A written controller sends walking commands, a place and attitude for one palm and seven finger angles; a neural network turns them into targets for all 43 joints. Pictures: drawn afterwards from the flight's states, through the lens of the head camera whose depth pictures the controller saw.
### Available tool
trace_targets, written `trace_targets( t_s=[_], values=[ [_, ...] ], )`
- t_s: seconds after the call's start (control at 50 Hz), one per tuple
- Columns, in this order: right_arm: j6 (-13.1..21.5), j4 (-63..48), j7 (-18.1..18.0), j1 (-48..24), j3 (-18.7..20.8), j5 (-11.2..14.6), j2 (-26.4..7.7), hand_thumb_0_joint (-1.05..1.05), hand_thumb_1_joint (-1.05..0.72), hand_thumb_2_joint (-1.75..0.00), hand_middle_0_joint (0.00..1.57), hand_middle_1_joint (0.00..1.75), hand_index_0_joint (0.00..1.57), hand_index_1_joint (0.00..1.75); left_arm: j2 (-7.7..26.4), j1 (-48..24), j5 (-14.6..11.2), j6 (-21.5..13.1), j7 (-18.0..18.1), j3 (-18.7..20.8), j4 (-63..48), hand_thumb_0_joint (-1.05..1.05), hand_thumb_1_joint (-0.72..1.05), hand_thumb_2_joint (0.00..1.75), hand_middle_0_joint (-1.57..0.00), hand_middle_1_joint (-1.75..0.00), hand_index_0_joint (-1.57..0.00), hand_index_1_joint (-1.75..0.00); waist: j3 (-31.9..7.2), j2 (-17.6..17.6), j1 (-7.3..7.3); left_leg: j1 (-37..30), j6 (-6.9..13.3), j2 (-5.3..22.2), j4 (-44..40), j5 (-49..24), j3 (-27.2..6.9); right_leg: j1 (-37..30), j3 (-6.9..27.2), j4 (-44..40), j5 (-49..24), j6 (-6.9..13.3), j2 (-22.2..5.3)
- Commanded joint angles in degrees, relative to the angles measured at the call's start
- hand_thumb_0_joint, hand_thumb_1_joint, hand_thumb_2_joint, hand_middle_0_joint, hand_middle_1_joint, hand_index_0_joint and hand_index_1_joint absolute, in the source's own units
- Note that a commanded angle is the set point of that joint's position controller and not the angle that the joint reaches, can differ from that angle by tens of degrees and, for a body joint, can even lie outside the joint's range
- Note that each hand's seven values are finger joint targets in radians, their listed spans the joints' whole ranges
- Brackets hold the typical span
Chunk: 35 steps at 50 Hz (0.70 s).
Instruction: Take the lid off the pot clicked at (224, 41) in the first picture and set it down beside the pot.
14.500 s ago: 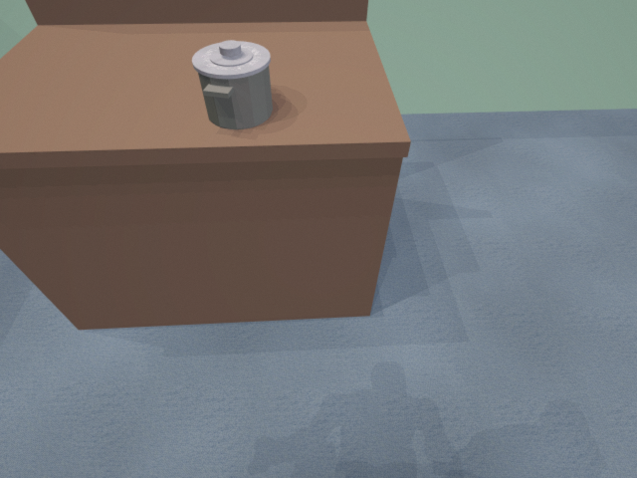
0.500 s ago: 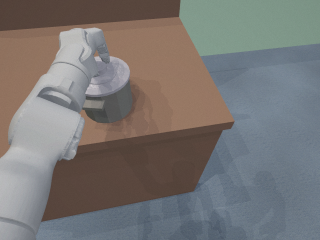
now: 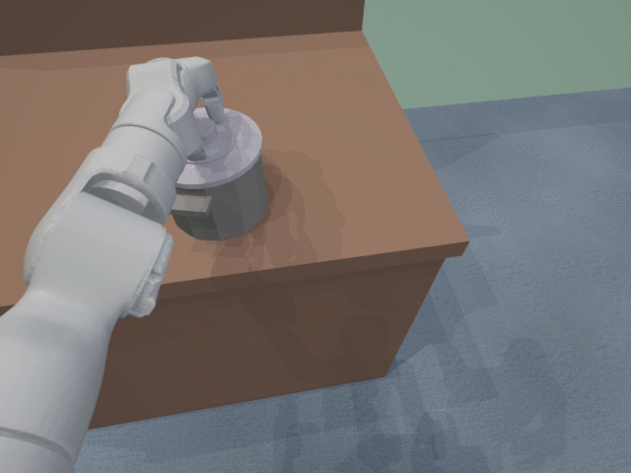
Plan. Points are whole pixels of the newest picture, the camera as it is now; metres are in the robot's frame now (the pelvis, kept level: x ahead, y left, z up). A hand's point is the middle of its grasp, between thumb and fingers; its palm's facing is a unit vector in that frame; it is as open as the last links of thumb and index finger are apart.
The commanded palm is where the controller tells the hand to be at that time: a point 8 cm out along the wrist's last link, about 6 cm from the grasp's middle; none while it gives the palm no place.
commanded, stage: close the fingers and squeeze the knob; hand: left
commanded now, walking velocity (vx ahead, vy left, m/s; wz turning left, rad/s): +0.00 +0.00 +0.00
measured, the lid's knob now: (199, 131) +0.53 +0.11 +0.15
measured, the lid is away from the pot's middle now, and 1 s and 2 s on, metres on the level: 0.00 0.00 0.00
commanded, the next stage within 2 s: lift the lid straight up in 1.06 s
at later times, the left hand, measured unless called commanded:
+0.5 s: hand (194, 125) +0.51 +0.11 +0.17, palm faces -0.41 -0.11 -0.90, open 7.9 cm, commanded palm +0.51 +0.11 +0.22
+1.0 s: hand (195, 127) +0.50 +0.11 +0.17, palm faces -0.41 -0.11 -0.90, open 7.4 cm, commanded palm +0.51 +0.11 +0.22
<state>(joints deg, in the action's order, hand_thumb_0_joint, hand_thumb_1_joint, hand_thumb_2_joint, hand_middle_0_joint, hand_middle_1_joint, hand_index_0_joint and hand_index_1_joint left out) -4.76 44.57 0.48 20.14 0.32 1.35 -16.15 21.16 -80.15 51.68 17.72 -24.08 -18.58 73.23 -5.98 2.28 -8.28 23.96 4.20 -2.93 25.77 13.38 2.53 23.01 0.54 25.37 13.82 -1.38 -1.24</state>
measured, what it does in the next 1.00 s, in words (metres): stands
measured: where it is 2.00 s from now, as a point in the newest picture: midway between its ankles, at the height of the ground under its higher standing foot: outside the picture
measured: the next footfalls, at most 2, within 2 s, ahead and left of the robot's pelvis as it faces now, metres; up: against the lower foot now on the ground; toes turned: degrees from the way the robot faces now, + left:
none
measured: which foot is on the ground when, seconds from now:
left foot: down 0.00-1.00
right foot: down 0.00-1.00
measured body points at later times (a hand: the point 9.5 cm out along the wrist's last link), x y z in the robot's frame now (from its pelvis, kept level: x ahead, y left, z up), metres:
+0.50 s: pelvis +0.01 -0.01 +0.00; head +0.06 -0.02 +0.45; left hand +0.52 +0.12 +0.22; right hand +0.01 -0.28 -0.13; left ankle -0.02 +0.07 -0.74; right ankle -0.02 -0.14 -0.74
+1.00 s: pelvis +0.00 +0.00 +0.00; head +0.05 -0.01 +0.45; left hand +0.52 +0.11 +0.22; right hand +0.00 -0.27 -0.13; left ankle -0.02 +0.07 -0.74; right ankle -0.02 -0.14 -0.74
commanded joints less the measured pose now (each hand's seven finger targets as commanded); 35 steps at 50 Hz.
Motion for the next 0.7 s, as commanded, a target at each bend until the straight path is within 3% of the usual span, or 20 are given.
trace_targets(
  t_s=[0.0, 0.06, 0.1, 0.18, 0.2, 0.26, 0.28, 0.3, 0.36, 0.38, 0.42, 0.46, 0.5, 0.56, 0.64, 0.66, 0.68],
  values=[
    [0.96, -2.52, -0.51, 5.58, 2.92, -0.02, -9.59, 0.0, -0.9, -0.9, 0.2, 0.3, 0.2, 0.3, 5.73, -30.21, 0.85, -0.56, 0.97, 0.58, -8.49, 0.0, 0.1, 0.9, -0.51, -1.02, -0.51, -1.02, -20.19, -2.52, -2.22, -21.25, 0.08, 0.82, 1.13, -25.95, -5.1, 0.96, -1.69, -1.64, -16.09, 2.66, 4.96],
    [0.87, -1.96, -0.88, 5.65, 2.65, 0.08, -9.84, 0.0, -0.9, -0.9, 0.2, 0.3, 0.2, 0.3, 6.49, -30.71, 0.33, 0.45, 0.99, 1.25, -5.89, 0.0, 0.13, 0.89, -0.53, -1.04, -0.53, -1.04, -17.28, -4.75, -3.0, -17.85, 0.76, 0.05, 0.49, -21.26, -4.29, -0.01, -1.56, -2.11, -16.25, 2.69, 4.97],
    [0.78, -1.97, -1.0, 5.46, 2.53, -0.04, -10.01, 0.0, -0.9, -0.9, 0.2, 0.3, 0.2, 0.3, 7.65, -31.24, 0.29, 0.43, 0.94, 1.87, -6.07, 0.0, 0.15, 0.89, -0.54, -1.05, -0.54, -1.05, -19.17, -4.51, -2.61, -17.5, 0.81, -0.05, 0.45, -21.74, -4.23, -1.38, -1.4, -1.74, -17.31, 2.79, 4.8],
    [1.26, -2.63, -0.48, 5.32, 3.09, -0.4, -9.38, 0.0, -0.9, -0.9, 0.2, 0.3, 0.2, 0.3, 3.17, -29.59, 0.17, -0.65, 0.25, -0.77, -10.41, 0.0, 0.19, 0.87, -0.57, -1.07, -0.57, -1.07, -24.27, -2.0, -1.78, -22.84, 0.56, 0.48, 2.49, -31.01, -4.73, -0.92, -1.38, -0.82, -20.5, 2.57, 4.8],
    [1.1, -2.64, -0.42, 5.51, 3.15, -0.44, -9.62, 0.0, -0.9, -0.9, 0.2, 0.3, 0.2, 0.3, 6.4, -28.97, 0.3, -0.86, 0.21, 1.2, -10.97, 0.0, 0.2, 0.86, -0.58, -1.07, -0.58, -1.07, -25.19, -2.99, -1.42, -22.74, 0.41, 0.57, 2.56, -31.38, -4.74, -2.04, -1.39, -0.64, -20.77, 2.46, 4.78],
    [0.59, -2.39, -0.9, 5.22, 2.56, -0.07, -9.73, 0.0, -0.9, -0.9, 0.2, 0.3, 0.2, 0.3, 7.25, -27.0, -0.04, 0.16, -0.28, 1.9, -5.94, 0.0, 0.24, 0.84, -0.6, -1.08, -0.6, -1.08, -18.26, -6.28, -2.0, -16.34, 1.22, -0.49, 1.44, -24.04, -3.2, -2.96, -1.42, -1.27, -20.18, 2.46, 4.83],
    [0.47, -2.32, -0.89, 5.5, 2.69, -0.22, -9.92, 0.0, -0.9, -0.9, 0.2, 0.3, 0.2, 0.3, 7.72, -29.19, -0.48, 0.13, -0.1, 2.27, -8.05, 0.0, 0.25, 0.83, -0.61, -1.08, -0.61, -1.08, -18.11, -5.15, -2.05, -16.36, 1.22, -0.59, 0.96, -23.92, -3.12, -3.53, -1.42, -1.52, -20.73, 2.64, 4.7],
    [0.51, -2.53, -1.02, 5.07, 2.52, -0.14, -9.8, 0.0, -0.9, -0.9, 0.2, 0.3, 0.2, 0.3, 8.22, -27.79, -0.52, 0.43, -0.15, 2.43, -6.79, 0.0, 0.26, 0.82, -0.62, -1.08, -0.62, -1.08, -17.6, -6.22, -1.83, -15.74, 1.4, -0.72, 0.95, -22.93, -2.96, -3.9, -1.31, -1.58, -20.61, 2.55, 4.69],
    [0.38, -2.81, -1.15, 4.7, 2.38, 0.1, -9.73, 0.0, -0.9, -0.9, 0.2, 0.3, 0.2, 0.3, 9.03, -27.27, -0.19, 0.54, -0.17, 2.4, -7.7, 0.0, 0.3, 0.8, -0.64, -1.09, -0.64, -1.09, -18.27, -5.68, -1.59, -15.26, 1.4, -0.72, 0.72, -21.94, -2.51, -5.13, -1.07, -1.59, -20.99, 2.52, 4.4],
    [0.28, -2.91, -1.09, 4.66, 2.49, -0.01, -9.77, 0.0, -0.9, -0.9, 0.2, 0.3, 0.2, 0.3, 7.54, -27.34, -0.18, 0.21, -0.27, 1.46, -8.67, 0.0, 0.31, 0.79, -0.65, -1.09, -0.65, -1.09, -18.95, -4.6, -1.4, -16.27, 1.26, -0.56, 0.98, -24.03, -2.93, -4.54, -1.24, -1.38, -21.46, 2.73, 4.44],
    [0.31, -3.62, -0.87, 4.35, 2.62, 0.06, -9.51, 0.0, -0.9, -0.9, 0.2, 0.3, 0.2, 0.3, 7.97, -26.47, 0.42, -0.39, -0.27, 1.47, -11.26, 0.0, 0.34, 0.77, -0.67, -1.09, -0.67, -1.09, -22.21, -3.92, -0.79, -18.61, 1.14, -0.24, 1.77, -27.94, -3.09, -5.2, -1.01, -0.87, -22.7, 2.57, 4.43],
    [0.02, -3.51, -1.1, 4.15, 2.4, 0.17, -9.51, 0.0, -0.9, -0.9, 0.2, 0.3, 0.2, 0.3, 8.61, -23.71, 0.58, -0.02, -0.44, 2.07, -7.8, 0.0, 0.31, 0.8, -0.62, -1.08, -0.66, -1.09, -18.79, -5.79, -0.84, -16.11, 1.15, -0.43, 1.48, -24.57, -2.58, -4.93, -1.34, -1.01, -21.28, 2.55, 4.53],
    [-0.21, -3.87, -1.02, 3.96, 2.46, 0.13, -9.58, 0.0, -0.9, -0.9, 0.2, 0.3, 0.2, 0.3, 9.81, -25.5, 0.23, -0.37, -0.34, 2.75, -10.49, 0.0, 0.31, 0.82, -0.6, -1.08, -0.67, -1.1, -19.76, -4.9, -0.65, -16.6, 1.16, -0.43, 0.94, -24.14, -2.66, -5.71, -1.26, -1.17, -21.26, 2.63, 4.41],
    [-0.31, -3.66, -1.3, 3.85, 2.28, 0.4, -9.49, 0.0, -0.9, -0.9, 0.2, 0.3, 0.2, 0.3, 9.74, -25.29, 0.3, 0.25, -0.13, 2.66, -8.45, 0.0, 0.32, 0.84, -0.59, -1.08, -0.69, -1.11, -17.95, -5.96, -0.99, -15.43, 1.25, -0.5, 0.61, -23.01, -2.53, -5.63, -1.23, -1.44, -21.0, 2.66, 4.37],
    [-0.53, -3.24, -1.36, 3.44, 2.23, 0.42, -9.52, 0.0, -0.9, -0.9, 0.2, 0.3, 0.2, 0.3, 7.66, -26.74, 0.69, 0.8, 0.26, 1.15, -7.19, 0.0, 0.37, 0.86, -0.59, -1.09, -0.73, -1.12, -16.01, -4.72, -1.78, -16.21, 1.1, -0.25, 0.51, -21.74, -2.96, -2.6, -1.42, -1.85, -18.72, 2.81, 4.54],
    [-0.59, -2.93, -1.4, 3.82, 2.17, 0.35, -9.67, 0.0, -0.9, -0.9, 0.2, 0.3, 0.2, 0.3, 8.59, -26.96, 0.82, 1.06, 0.38, 1.76, -6.69, 0.0, 0.38, 0.86, -0.59, -1.09, -0.73, -1.12, -15.85, -4.71, -1.72, -15.74, 0.96, -0.24, 0.18, -21.06, -3.02, -2.82, -1.54, -1.78, -18.29, 2.85, 4.57],
    [-0.59, -3.04, -1.32, 4.08, 2.4, 0.21, -9.83, 0.0, -0.9, -0.9, 0.2, 0.3, 0.2, 0.3, 9.58, -27.89, 0.71, 0.73, 0.53, 2.53, -8.61, 0.0, 0.39, 0.86, -0.59, -1.09, -0.74, -1.13, -17.89, -4.1, -1.37, -16.8, 0.87, -0.16, 0.21, -22.52, -3.18, -3.66, -1.39, -1.79, -19.06, 2.97, 4.48]
  ],
)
